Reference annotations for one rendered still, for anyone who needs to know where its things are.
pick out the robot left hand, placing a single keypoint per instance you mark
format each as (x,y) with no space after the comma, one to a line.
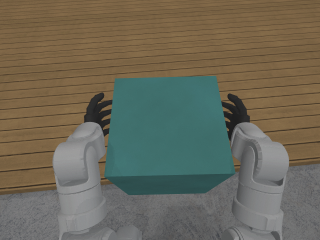
(93,113)

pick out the robot right hand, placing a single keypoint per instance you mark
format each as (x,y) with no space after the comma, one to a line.
(239,113)

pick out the left robot forearm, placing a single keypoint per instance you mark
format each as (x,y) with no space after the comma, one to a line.
(77,176)

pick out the right robot forearm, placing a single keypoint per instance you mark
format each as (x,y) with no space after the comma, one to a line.
(263,168)

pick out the robot left thigh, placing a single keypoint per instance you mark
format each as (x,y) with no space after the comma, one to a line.
(129,233)

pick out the carton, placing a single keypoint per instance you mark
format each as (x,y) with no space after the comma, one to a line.
(167,135)

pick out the left robot upper arm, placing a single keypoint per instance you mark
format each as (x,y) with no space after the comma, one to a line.
(96,233)

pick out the right robot upper arm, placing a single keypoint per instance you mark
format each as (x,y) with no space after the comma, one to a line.
(244,233)

